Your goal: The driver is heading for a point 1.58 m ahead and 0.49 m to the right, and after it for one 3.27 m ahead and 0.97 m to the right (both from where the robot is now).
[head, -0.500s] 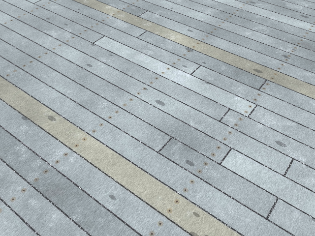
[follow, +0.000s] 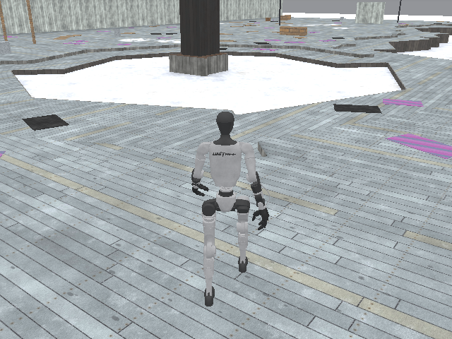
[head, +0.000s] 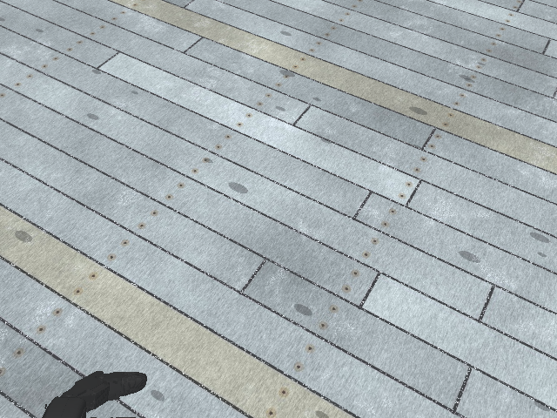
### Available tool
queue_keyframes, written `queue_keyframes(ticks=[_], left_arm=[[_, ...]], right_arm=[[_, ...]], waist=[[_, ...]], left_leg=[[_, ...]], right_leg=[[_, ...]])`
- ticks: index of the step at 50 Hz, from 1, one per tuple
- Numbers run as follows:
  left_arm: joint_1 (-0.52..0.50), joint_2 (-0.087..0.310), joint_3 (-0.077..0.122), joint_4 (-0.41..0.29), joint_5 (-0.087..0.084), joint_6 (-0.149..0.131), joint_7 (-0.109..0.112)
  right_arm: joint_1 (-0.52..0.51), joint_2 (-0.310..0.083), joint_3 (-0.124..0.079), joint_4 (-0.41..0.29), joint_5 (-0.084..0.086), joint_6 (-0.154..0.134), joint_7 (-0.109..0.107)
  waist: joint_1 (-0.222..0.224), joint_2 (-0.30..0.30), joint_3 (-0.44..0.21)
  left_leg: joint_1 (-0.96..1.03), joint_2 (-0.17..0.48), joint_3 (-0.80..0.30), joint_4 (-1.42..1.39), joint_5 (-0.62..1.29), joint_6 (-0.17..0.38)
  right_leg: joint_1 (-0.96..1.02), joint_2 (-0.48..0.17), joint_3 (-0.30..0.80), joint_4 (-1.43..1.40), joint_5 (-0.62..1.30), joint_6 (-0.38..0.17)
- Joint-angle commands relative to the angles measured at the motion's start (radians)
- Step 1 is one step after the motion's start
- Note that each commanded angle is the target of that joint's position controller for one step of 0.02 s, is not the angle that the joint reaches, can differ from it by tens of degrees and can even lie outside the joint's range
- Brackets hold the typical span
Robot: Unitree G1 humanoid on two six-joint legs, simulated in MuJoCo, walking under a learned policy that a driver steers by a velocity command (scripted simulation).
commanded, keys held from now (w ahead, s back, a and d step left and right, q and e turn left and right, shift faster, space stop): w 0.82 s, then w+e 0.18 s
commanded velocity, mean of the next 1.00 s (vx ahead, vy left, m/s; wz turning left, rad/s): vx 0.49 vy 0.00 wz -0.03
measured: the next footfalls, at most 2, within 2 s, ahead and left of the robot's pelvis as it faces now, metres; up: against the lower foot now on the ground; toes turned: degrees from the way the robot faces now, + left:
right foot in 0.08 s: +0.24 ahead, -0.12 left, +0.00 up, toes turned -2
left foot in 0.62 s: +0.53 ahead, +0.12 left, +0.00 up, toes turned +1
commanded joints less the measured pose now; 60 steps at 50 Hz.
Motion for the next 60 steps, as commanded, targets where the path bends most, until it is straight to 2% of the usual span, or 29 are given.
queue_keyframes(ticks=[1, 3, 4, 5, 6, 7, 8, 9, 11, 14, 18, 25, 29, 30, 31, 32, 33, 34, 35, 37, 38, 41, 44, 49, 54, 56, 58, 59, 60], left_arm=[[-0.028, 0.123, 0.038, -0.072, 0.0, -0.008, 0.007], [0.2, 0.171, 0.073, -0.004, 0.0, 0.001, 0.017], [0.363, 0.202, 0.088, 0.037, 0.0, 0.009, 0.025], [0.458, 0.303, 0.107, 0.066, 0.026, 0.009, 0.023], [0.447, 0.22, 0.083, 0.07, 0.021, 0.008, 0.016], [0.339, 0.171, 0.066, 0.061, 0.014, 0.0, 0.014], [0.252, 0.149, 0.059, 0.046, 0.016, -0.006, 0.011], [0.2, 0.129, 0.053, 0.043, 0.025, -0.012, 0.007], [0.158, 0.1, 0.047, 0.049, 0.039, -0.025, 0.001], [0.194, 0.122, 0.051, 0.082, 0.031, -0.036, 0.007], [0.265, 0.157, 0.059, 0.112, 0.023, -0.027, 0.033], [0.406, 0.175, 0.062, 0.18, 0.008, 0.001, 0.047], [0.403, 0.2, 0.074, 0.191, 0.006, 0.025, 0.05], [0.382, 0.208, 0.075, 0.186, 0.007, 0.03, 0.051], [0.377, 0.186, 0.066, 0.182, 0.013, 0.036, 0.051], [0.382, 0.142, 0.044, 0.152, 0.033, 0.034, 0.053], [0.497, 0.015, 0.009, 0.142, 0.03, 0.011, 0.043], [0.442, 0.115, 0.028, 0.153, 0.004, -0.013, 0.041], [0.354, 0.17, 0.044, 0.123, -0.022, -0.029, 0.036], [0.266, 0.154, 0.047, 0.106, 0.003, -0.033, 0.045], [0.284, 0.145, 0.05, 0.106, 0.005, -0.024, 0.044], [0.297, 0.093, 0.041, 0.108, 0.013, 0.008, 0.044], [0.218, 0.084, 0.035, 0.08, 0.015, 0.017, 0.042], [0.064, 0.06, 0.025, 0.031, 0.007, 0.009, 0.022], [-0.02, 0.078, 0.031, -0.033, 0.005, 0.009, -0.008], [0.024, 0.104, 0.045, -0.042, 0.009, 0.012, -0.018], [0.262, 0.176, 0.092, 0.01, 0.006, 0.019, -0.013], [0.427, 0.267, 0.126, 0.038, 0.005, 0.028, 0.006], [0.4, 0.319, 0.133, 0.016, -0.01, 0.029, 0.009]], right_arm=[[-0.042, -0.206, -0.045, -0.046, 0.002, -0.011, -0.005], [-0.054, -0.205, -0.047, -0.053, -0.012, 0.011, -0.003], [-0.051, -0.182, -0.036, -0.069, -0.024, 0.017, -0.004], [0.097, -0.023, 0.007, -0.086, -0.025, 0.004, 0.007], [0.078, -0.066, 0.001, -0.066, -0.003, -0.024, 0.018], [-0.048, -0.164, -0.027, -0.11, 0.029, -0.038, 0.023], [-0.123, -0.175, -0.029, -0.134, 0.032, -0.046, 0.018], [-0.152, -0.167, -0.032, -0.139, 0.017, -0.044, 0.01], [-0.109, -0.13, -0.034, -0.127, 0.0, -0.019, 0.004], [-0.154, -0.109, -0.032, -0.151, -0.008, 0.006, -0.002], [-0.309, -0.114, -0.033, -0.205, -0.021, -0.002, 0.001], [-0.532, -0.095, -0.014, -0.279, -0.003, -0.024, 0.035], [-0.515, -0.138, -0.024, -0.3, 0.001, -0.034, 0.053], [-0.443, -0.161, -0.036, -0.284, 0.001, -0.036, 0.052], [-0.286, -0.208, -0.062, -0.236, 0.0, -0.037, 0.045], [-0.091, -0.286, -0.085, -0.194, -0.013, -0.035, 0.036], [-0.027, -0.351, -0.101, -0.166, -0.015, -0.025, 0.039], [-0.04, -0.244, -0.072, -0.176, -0.006, -0.026, 0.041], [-0.12, -0.203, -0.057, -0.19, -0.008, -0.028, 0.038], [-0.234, -0.161, -0.044, -0.21, -0.02, -0.028, 0.04], [-0.262, -0.15, -0.039, -0.213, -0.03, -0.032, 0.039], [-0.264, -0.155, -0.041, -0.196, -0.019, -0.041, 0.04], [-0.243, -0.187, -0.051, -0.175, -0.024, -0.04, 0.024], [-0.183, -0.207, -0.053, -0.139, -0.021, -0.038, 0.011], [-0.151, -0.213, -0.06, -0.111, -0.009, -0.005, 0.004], [-0.177, -0.242, -0.069, -0.124, -0.008, 0.012, -0.005], [-0.191, -0.24, -0.067, -0.143, -0.014, 0.034, -0.018], [-0.168, -0.212, -0.051, -0.175, -0.032, 0.028, -0.024], [-0.092, -0.078, -0.008, -0.209, -0.041, -0.006, -0.003]], waist=[[0.099, 0.135, 0.051], [0.217, 0.142, -0.104], [0.284, 0.105, -0.203], [0.212, -0.195, -0.384], [0.22, -0.214, -0.41], [0.199, -0.147, -0.198], [0.169, -0.06, -0.104], [0.136, -0.007, -0.052], [0.076, -0.047, -0.049], [0.065, -0.042, -0.013], [0.105, -0.007, 0.026], [0.187, -0.003, 0.056], [0.147, -0.04, 0.024], [0.1, -0.048, -0.022], [0.028, -0.038, -0.123], [-0.038, 0.051, -0.288], [0.026, 0.314, -0.39], [-0.014, 0.229, -0.368], [-0.003, 0.187, -0.228], [0.048, 0.061, -0.099], [0.084, 0.106, -0.091], [0.117, 0.094, -0.05], [0.1, 0.077, -0.002], [0.039, 0.074, 0.023], [0.033, 0.07, 0.046], [0.072, 0.096, -0.002], [0.198, 0.084, -0.141], [0.249, -0.041, -0.256], [0.159, -0.275, -0.361]], left_leg=[[-0.126, 0.254, -0.068, 0.024, 0.657, 0.128], [-0.129, 0.212, -0.019, 0.321, 0.938, 0.09], [-0.309, 0.176, -0.009, 0.574, 0.778, 0.063], [-0.665, -0.004, 0.007, 1.013, 0.182, 0.003], [-0.777, -0.041, -0.133, 1.171, -0.207, 0.019], [-0.876, 0.022, -0.117, 1.23, -0.15, 0.04], [-0.855, 0.077, -0.091, 1.19, -0.051, 0.053], [-0.813, 0.117, -0.075, 1.131, 0.019, 0.052], [-0.693, 0.164, -0.086, 1.051, 0.082, 0.047], [-0.727, 0.179, -0.065, 0.944, 0.133, 0.017], [-0.83, 0.173, -0.054, 0.684, 0.348, -0.018], [-0.805, 0.111, -0.009, 0.393, 0.444, -0.013], [-0.729, 0.08, 0.002, 0.332, 0.287, 0.038], [-0.618, 0.051, 0.03, 0.311, 0.26, 0.059], [-0.398, 0.031, 0.045, 0.299, 0.271, 0.092], [-0.083, 0.194, -0.134, 0.345, 0.289, 0.16], [0.241, 0.402, -0.61, 0.241, 0.055, 0.315], [0.231, 0.398, -0.697, 0.16, -0.047, 0.3], [0.117, 0.366, -0.54, 0.144, 0.006, 0.255], [-0.122, 0.288, -0.352, 0.092, 0.211, 0.223], [-0.201, 0.275, -0.314, 0.063, 0.257, 0.225], [-0.296, 0.242, -0.206, -0.006, 0.341, 0.238], [-0.304, 0.239, -0.101, -0.048, 0.388, 0.234], [-0.268, 0.217, 0.042, -0.072, 0.371, 0.178], [-0.056, 0.285, 0.09, 0.024, 0.504, 0.142], [-0.022, 0.289, 0.121, 0.15, 0.803, 0.119], [-0.1, 0.233, 0.181, 0.493, 1.003, 0.071], [-0.359, 0.187, 0.192, 0.818, 0.705, 0.031], [-0.807, -0.053, 0.104, 1.187, -0.15, -0.037]], right_leg=[[0.171, 0.038, -0.002, -0.058, 0.035, -0.043], [0.444, 0.092, -0.043, -0.04, -0.028, -0.093], [0.709, 0.004, 0.052, -0.011, -0.064, -0.133], [1.048, -0.279, 0.555, -0.119, -0.359, -0.303], [1.012, -0.331, 0.853, -0.34, -0.54, -0.321], [0.845, -0.303, 0.718, -0.367, -0.566, -0.259], [0.682, -0.27, 0.575, -0.385, -0.457, -0.232], [0.547, -0.23, 0.457, -0.407, -0.327, -0.217], [0.415, -0.168, 0.325, -0.453, -0.208, -0.205], [0.352, -0.159, 0.246, -0.508, -0.16, -0.232], [0.413, -0.147, 0.183, -0.528, -0.11, -0.218], [0.573, -0.168, 0.117, -0.474, -0.046, -0.187], [0.691, -0.219, 0.139, -0.364, 0.13, -0.159], [0.693, -0.202, 0.12, -0.271, 0.297, -0.148], [0.645, -0.146, 0.077, -0.086, 0.404, -0.122], [0.452, -0.086, 0.028, 0.219, 0.207, -0.083], [0.026, 0.109, 0.015, 0.555, -0.421, -0.01], [-0.094, 0.078, 0.154, 0.683, -0.557, -0.023], [-0.16, 0.025, 0.148, 0.704, -0.477, -0.04], [-0.107, -0.059, 0.102, 0.6, -0.324, -0.033], [-0.04, -0.086, 0.112, 0.566, -0.283, -0.027], [-0.002, -0.101, 0.093, 0.468, -0.24, 0.003], [-0.059, -0.107, 0.095, 0.306, -0.088, 0.029], [0.003, -0.052, 0.046, 0.049, 0.14, 0.006], [-0.074, -0.029, 0.035, -0.022, 0.023, -0.049], [0.021, 0.02, -0.023, -0.018, -0.083, -0.08], [0.347, 0.107, -0.068, -0.06, -0.088, -0.132], [0.668, -0.046, 0.185, -0.063, -0.077, -0.204], [0.997, -0.28, 0.765, -0.212, -0.281, -0.406]])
